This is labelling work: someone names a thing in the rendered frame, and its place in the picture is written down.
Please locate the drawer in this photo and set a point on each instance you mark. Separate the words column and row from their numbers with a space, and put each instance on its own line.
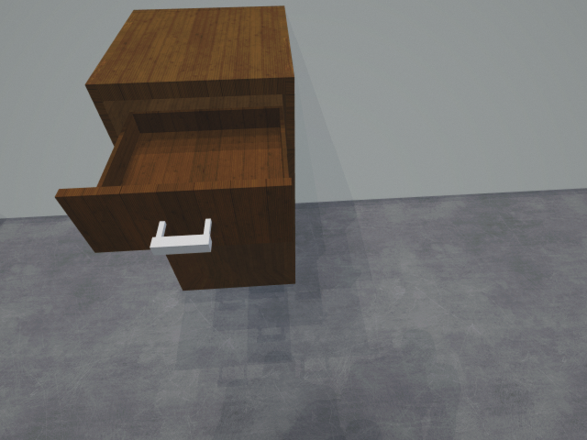
column 185, row 166

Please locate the cabinet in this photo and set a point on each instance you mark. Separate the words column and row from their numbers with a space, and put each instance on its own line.
column 205, row 58

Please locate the handle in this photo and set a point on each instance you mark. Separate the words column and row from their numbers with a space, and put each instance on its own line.
column 167, row 245

